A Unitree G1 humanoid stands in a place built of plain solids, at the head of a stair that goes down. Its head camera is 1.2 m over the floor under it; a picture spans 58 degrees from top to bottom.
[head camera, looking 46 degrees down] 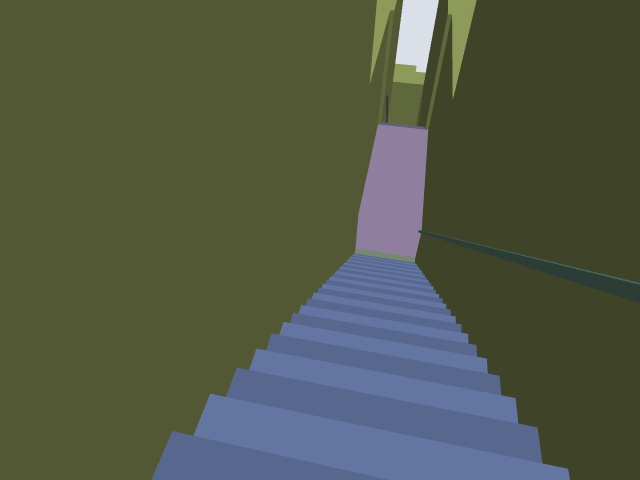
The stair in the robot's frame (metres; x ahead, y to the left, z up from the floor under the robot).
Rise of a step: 0.21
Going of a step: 0.22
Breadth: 1.30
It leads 12 degrees to the right of straight ahead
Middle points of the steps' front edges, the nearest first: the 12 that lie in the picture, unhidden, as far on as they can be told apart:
0.60 -0.21 -0.41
0.82 -0.26 -0.62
1.03 -0.30 -0.82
1.25 -0.35 -1.03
1.47 -0.40 -1.23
1.68 -0.44 -1.44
1.90 -0.49 -1.65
2.12 -0.53 -1.85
2.33 -0.58 -2.06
2.55 -0.62 -2.27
2.77 -0.67 -2.47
2.98 -0.71 -2.68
